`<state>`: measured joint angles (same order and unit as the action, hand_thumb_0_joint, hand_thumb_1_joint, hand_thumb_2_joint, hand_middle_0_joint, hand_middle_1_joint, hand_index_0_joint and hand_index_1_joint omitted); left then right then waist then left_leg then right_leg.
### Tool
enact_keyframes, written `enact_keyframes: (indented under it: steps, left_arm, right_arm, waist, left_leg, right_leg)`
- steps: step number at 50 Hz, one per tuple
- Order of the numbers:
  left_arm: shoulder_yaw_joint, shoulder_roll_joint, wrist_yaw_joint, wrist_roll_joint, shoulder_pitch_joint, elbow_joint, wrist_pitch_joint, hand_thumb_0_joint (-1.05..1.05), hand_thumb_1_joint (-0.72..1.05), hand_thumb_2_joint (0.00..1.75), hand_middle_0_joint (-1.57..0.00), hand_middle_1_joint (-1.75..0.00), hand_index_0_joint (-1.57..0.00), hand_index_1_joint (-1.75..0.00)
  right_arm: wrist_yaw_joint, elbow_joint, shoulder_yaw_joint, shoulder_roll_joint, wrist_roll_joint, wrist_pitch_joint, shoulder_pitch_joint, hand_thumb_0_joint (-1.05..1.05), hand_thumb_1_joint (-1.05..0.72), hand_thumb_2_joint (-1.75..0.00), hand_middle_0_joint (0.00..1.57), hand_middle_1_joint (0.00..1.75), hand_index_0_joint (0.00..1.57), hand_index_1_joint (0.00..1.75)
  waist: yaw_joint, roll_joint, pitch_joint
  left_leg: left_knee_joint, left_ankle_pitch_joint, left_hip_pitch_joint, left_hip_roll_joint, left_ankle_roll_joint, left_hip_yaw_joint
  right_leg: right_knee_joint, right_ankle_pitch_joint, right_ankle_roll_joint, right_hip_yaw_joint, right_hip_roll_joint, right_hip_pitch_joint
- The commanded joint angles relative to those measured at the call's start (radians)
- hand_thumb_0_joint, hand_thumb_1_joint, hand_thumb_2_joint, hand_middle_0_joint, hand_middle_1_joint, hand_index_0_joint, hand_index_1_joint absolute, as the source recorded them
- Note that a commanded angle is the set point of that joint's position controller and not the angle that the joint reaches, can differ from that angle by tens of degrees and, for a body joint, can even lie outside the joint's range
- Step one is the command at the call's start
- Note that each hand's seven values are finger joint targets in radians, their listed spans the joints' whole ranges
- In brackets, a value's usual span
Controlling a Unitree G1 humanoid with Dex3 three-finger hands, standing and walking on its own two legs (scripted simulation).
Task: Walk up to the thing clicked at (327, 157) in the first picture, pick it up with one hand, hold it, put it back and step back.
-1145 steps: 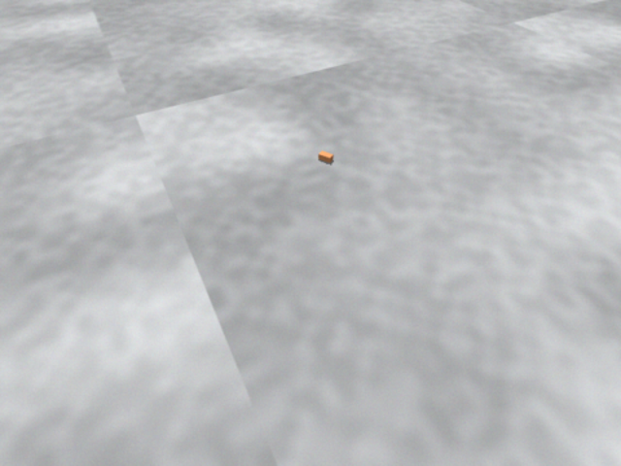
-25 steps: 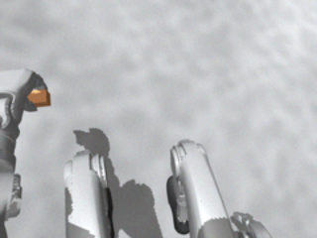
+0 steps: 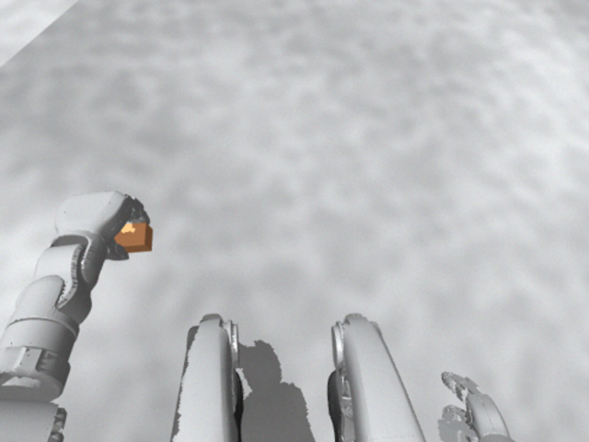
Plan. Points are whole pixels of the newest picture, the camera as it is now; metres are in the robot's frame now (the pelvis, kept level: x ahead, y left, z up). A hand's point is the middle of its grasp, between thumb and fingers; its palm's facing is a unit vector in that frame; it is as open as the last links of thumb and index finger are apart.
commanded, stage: lift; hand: left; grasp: from above
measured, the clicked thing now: (126, 238) +0.42 +0.26 -0.10
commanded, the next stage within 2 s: hold in 0.80 s
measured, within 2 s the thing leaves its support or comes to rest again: neither
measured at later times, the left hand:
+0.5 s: hand (74, 227) +0.35 +0.24 +0.09, palm faces -0.44 -0.08 -0.89, open 6.6 cm
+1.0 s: hand (53, 171) +0.38 +0.23 +0.15, palm faces -0.44 -0.08 -0.89, open 6.7 cm
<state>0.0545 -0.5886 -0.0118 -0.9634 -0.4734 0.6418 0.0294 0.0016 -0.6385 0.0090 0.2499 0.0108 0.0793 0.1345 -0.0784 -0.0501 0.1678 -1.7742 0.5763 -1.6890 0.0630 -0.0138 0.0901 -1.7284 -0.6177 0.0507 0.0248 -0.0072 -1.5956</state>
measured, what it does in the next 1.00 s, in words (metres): rises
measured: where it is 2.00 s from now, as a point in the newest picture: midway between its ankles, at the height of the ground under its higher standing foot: (287, 435)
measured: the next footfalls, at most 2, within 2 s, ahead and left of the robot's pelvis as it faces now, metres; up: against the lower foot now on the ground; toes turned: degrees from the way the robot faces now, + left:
none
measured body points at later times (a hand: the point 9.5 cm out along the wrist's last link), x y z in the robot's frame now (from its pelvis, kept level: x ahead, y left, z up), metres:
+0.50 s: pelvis +0.04 -0.01 +0.16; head +0.10 +0.00 +0.60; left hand +0.37 +0.24 +0.14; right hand +0.15 -0.27 +0.04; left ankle +0.10 +0.13 -0.49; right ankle +0.09 -0.15 -0.49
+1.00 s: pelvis +0.08 +0.00 +0.22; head +0.12 -0.01 +0.66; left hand +0.40 +0.23 +0.20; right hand +0.19 -0.26 +0.09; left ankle +0.10 +0.13 -0.49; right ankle +0.09 -0.15 -0.49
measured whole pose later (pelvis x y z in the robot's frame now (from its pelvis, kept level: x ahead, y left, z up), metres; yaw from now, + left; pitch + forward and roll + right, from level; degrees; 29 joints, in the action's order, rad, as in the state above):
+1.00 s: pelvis +0.08 +0.00 +0.22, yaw +2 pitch +9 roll -1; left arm 0.20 -0.39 0.08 -1.00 -0.29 0.76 -0.01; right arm 0.05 -0.74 0.05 0.24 0.05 0.01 0.24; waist -0.03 -0.04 0.09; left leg -0.79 0.35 -0.59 0.06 -0.02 -0.03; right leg -0.77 -0.37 0.04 -0.02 -0.03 -0.55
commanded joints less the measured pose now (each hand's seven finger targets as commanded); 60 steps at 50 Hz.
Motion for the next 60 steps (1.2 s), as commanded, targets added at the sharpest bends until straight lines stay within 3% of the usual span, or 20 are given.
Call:
enact_keyframes:
  steps: [1,4,5,9,11,12,17,19,25,28,33,38,40,43,44,45,49,55,60]
  left_arm:
    - [-0.077,-0.214,0.035,0.008,-0.222,-0.242,-0.014,0.00,0.84,0.11,-1.14,-0.20,-1.18,-0.16]
    - [-0.068,-0.195,0.045,0.008,-0.202,-0.248,-0.010,0.00,0.78,0.08,-1.08,-0.21,-1.13,-0.16]
    - [-0.085,-0.217,0.051,0.009,-0.213,-0.237,-0.006,0.00,0.77,0.08,-1.08,-0.20,-1.12,-0.15]
    - [-0.054,-0.164,0.066,0.006,-0.184,-0.166,0.008,0.00,0.76,0.08,-1.05,-0.24,-1.11,-0.18]
    - [-0.016,-0.117,0.070,0.007,-0.156,-0.152,0.009,0.00,0.76,0.07,-1.06,-0.23,-1.11,-0.18]
    - [-0.031,-0.128,0.074,0.009,-0.137,-0.140,0.010,0.00,0.77,0.07,-1.06,-0.24,-1.12,-0.18]
    - [0.002,-0.084,0.101,-0.009,-0.093,-0.105,0.003,0.00,0.77,0.07,-1.06,-0.26,-1.12,-0.19]
    - [-0.003,-0.090,0.117,-0.018,-0.120,-0.092,0.004,0.00,0.78,0.08,-1.08,-0.24,-1.13,-0.18]
    - [-0.004,-0.087,0.172,-0.049,-0.157,-0.060,-0.005,0.00,0.73,0.10,-1.04,-0.27,-1.09,-0.21]
    - [0.009,-0.058,0.184,-0.045,-0.164,-0.041,-0.023,0.00,0.75,0.15,-1.06,-0.29,-1.11,-0.23]
    - [0.030,-0.032,0.172,-0.025,-0.135,-0.006,-0.051,0.00,0.73,0.18,-1.04,-0.29,-1.09,-0.25]
    - [0.056,-0.001,0.143,-0.009,-0.081,0.000,-0.056,0.00,0.73,0.15,-1.06,-0.27,-1.10,-0.22]
    - [0.037,-0.035,0.135,-0.016,-0.110,-0.027,-0.048,0.00,0.74,0.15,-1.07,-0.27,-1.11,-0.22]
    - [0.050,-0.017,0.134,-0.027,-0.141,-0.057,-0.040,0.00,0.75,0.19,-1.07,-0.30,-1.12,-0.25]
    - [0.028,-0.037,0.139,-0.029,-0.136,-0.065,-0.036,0.00,0.74,0.18,-1.06,-0.30,-1.11,-0.25]
    - [0.053,-0.007,0.138,-0.035,-0.123,-0.048,-0.036,0.00,0.74,0.17,-1.05,-0.30,-1.11,-0.25]
    - [0.043,-0.028,0.131,-0.053,-0.130,-0.058,-0.029,0.00,0.71,0.15,-1.03,-0.28,-1.08,-0.23]
    - [0.064,0.006,0.107,-0.044,-0.100,-0.059,-0.039,0.00,0.75,0.18,-1.06,-0.30,-1.11,-0.24]
    - [0.063,-0.005,0.080,-0.032,-0.086,-0.089,-0.036,0.00,0.76,0.20,-1.08,-0.27,-1.12,-0.23]
  right_arm:
    - [0.029,0.071,0.069,0.176,0.004,-0.031,0.076,0.00,-0.89,-0.90,0.20,0.30,0.20,0.30]
    - [0.043,0.064,0.061,0.164,0.010,-0.049,0.074,0.00,-0.90,-0.90,0.20,0.30,0.20,0.30]
    - [0.048,0.057,0.060,0.165,0.010,-0.056,0.071,0.00,-0.90,-0.90,0.20,0.30,0.20,0.30]
    - [0.059,0.043,0.055,0.151,0.013,-0.084,0.071,0.00,-0.90,-0.90,0.20,0.30,0.20,0.30]
    - [0.060,0.041,0.056,0.145,0.015,-0.094,0.076,0.00,-0.90,-0.90,0.20,0.30,0.20,0.30]
    - [0.060,0.038,0.062,0.150,0.015,-0.100,0.080,0.00,-0.90,-0.90,0.20,0.30,0.20,0.30]
    - [0.064,0.035,0.063,0.137,0.022,-0.113,0.089,0.00,-0.90,-0.90,0.20,0.30,0.20,0.30]
    - [0.065,0.034,0.062,0.135,0.023,-0.118,0.086,0.00,-0.90,-0.90,0.20,0.30,0.20,0.30]
    - [0.063,0.019,0.070,0.134,0.021,-0.123,0.106,0.00,-0.90,-0.90,0.20,0.30,0.20,0.30]
    - [0.060,0.013,0.072,0.133,0.020,-0.123,0.112,0.00,-0.90,-0.90,0.20,0.30,0.20,0.30]
    - [0.058,0.010,0.082,0.137,0.023,-0.118,0.113,0.00,-0.90,-0.90,0.20,0.30,0.20,0.30]
    - [0.058,0.014,0.084,0.134,0.029,-0.117,0.105,0.00,-0.90,-0.90,0.20,0.30,0.20,0.30]
    - [0.060,0.015,0.087,0.137,0.027,-0.115,0.110,0.00,-0.90,-0.90,0.20,0.30,0.20,0.30]
    - [0.059,0.015,0.085,0.133,0.029,-0.114,0.108,0.00,-0.90,-0.90,0.20,0.30,0.20,0.30]
    - [0.061,0.012,0.086,0.133,0.028,-0.112,0.107,0.00,-0.90,-0.90,0.20,0.30,0.20,0.30]
    - [0.060,0.012,0.084,0.129,0.028,-0.110,0.101,0.00,-0.90,-0.90,0.20,0.30,0.20,0.30]
    - [0.059,0.011,0.086,0.131,0.031,-0.102,0.095,0.00,-0.90,-0.90,0.20,0.30,0.20,0.30]
    - [0.052,0.022,0.092,0.136,0.035,-0.090,0.085,0.00,-0.90,-0.90,0.20,0.30,0.20,0.30]
    - [0.052,0.037,0.094,0.142,0.038,-0.080,0.073,0.00,-0.89,-0.90,0.20,0.30,0.20,0.30]
  waist:
    - [-0.009,-0.127,0.501]
    - [-0.020,-0.098,0.427]
    - [-0.010,-0.098,0.406]
    - [-0.015,-0.070,0.333]
    - [-0.014,-0.053,0.318]
    - [-0.004,-0.049,0.323]
    - [0.003,-0.021,0.287]
    - [0.008,-0.020,0.254]
    - [0.021,-0.027,0.244]
    - [0.019,-0.027,0.255]
    - [0.029,0.008,0.235]
    - [0.035,0.046,0.187]
    - [0.041,0.035,0.205]
    - [0.033,0.011,0.212]
    - [0.043,0.002,0.221]
    - [0.037,0.018,0.200]
    - [0.048,0.003,0.184]
    - [0.051,0.020,0.165]
    - [0.053,0.038,0.161]
  left_leg:
    - [0.403,-0.017,0.604,-0.020,0.026,-0.016]
    - [0.477,0.000,0.646,-0.023,0.025,-0.018]
    - [0.509,0.022,0.667,-0.021,0.024,-0.011]
    - [0.597,0.011,0.740,-0.026,0.022,-0.017]
    - [0.630,-0.024,0.781,-0.031,0.021,-0.033]
    - [0.649,-0.034,0.806,-0.030,0.020,-0.037]
    - [0.722,-0.128,0.877,-0.042,0.018,-0.066]
    - [0.765,-0.112,0.903,-0.047,0.017,-0.070]
    - [0.863,-0.193,1.029,-0.053,0.010,-0.080]
    - [0.901,-0.248,1.086,-0.051,0.008,-0.078]
    - [0.961,-0.331,1.160,-0.053,0.008,-0.088]
    - [1.018,-0.350,1.200,-0.061,0.014,-0.101]
    - [1.027,-0.392,1.223,-0.062,0.015,-0.105]
    - [1.056,-0.428,1.280,-0.060,0.010,-0.108]
    - [1.062,-0.447,1.296,-0.059,0.008,-0.106]
    - [1.073,-0.452,1.301,-0.058,0.009,-0.106]
    - [1.107,-0.455,1.325,-0.062,0.008,-0.114]
    - [1.141,-0.525,1.378,-0.060,0.007,-0.119]
    - [1.154,-0.580,1.412,-0.059,0.010,-0.127]
  right_leg:
    - [0.339,0.102,-0.066,0.039,0.037,0.318]
    - [0.420,0.084,-0.064,0.027,0.037,0.386]
    - [0.443,0.072,-0.063,0.024,0.037,0.409]
    - [0.547,0.071,-0.063,0.007,0.036,0.496]
    - [0.607,0.092,-0.065,-0.001,0.034,0.550]
    - [0.634,0.091,-0.063,-0.006,0.034,0.586]
    - [0.742,0.153,-0.061,-0.021,0.039,0.713]
    - [0.779,0.140,-0.061,-0.024,0.040,0.730]
    - [0.857,0.218,-0.060,-0.026,0.042,0.835]
    - [0.890,0.275,-0.055,-0.026,0.042,0.890]
    - [0.955,0.358,-0.048,-0.025,0.042,0.983]
    - [1.026,0.382,-0.043,-0.032,0.038,1.055]
    - [1.035,0.427,-0.041,-0.035,0.037,1.082]
    - [1.047,0.453,-0.045,-0.032,0.038,1.099]
    - [1.049,0.466,-0.046,-0.030,0.039,1.108]
    - [1.057,0.472,-0.046,-0.027,0.040,1.104]
    - [1.087,0.470,-0.049,-0.029,0.038,1.135]
    - [1.112,0.525,-0.049,-0.023,0.042,1.182]
    - [1.130,0.575,-0.044,-0.019,0.043,1.219]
